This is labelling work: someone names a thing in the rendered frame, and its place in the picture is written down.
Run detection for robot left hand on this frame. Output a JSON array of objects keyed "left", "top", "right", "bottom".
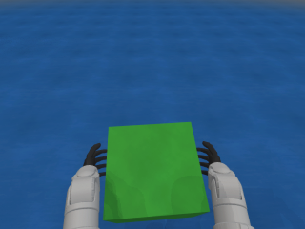
[{"left": 83, "top": 143, "right": 108, "bottom": 177}]

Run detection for robot left forearm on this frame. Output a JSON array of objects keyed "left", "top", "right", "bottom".
[{"left": 63, "top": 165, "right": 100, "bottom": 229}]

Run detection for carton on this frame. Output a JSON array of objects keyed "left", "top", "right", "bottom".
[{"left": 103, "top": 122, "right": 210, "bottom": 223}]

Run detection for robot right hand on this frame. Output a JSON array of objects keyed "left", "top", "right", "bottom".
[{"left": 196, "top": 141, "right": 221, "bottom": 176}]

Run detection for robot right forearm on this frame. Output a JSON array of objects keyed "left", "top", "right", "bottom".
[{"left": 208, "top": 162, "right": 254, "bottom": 229}]

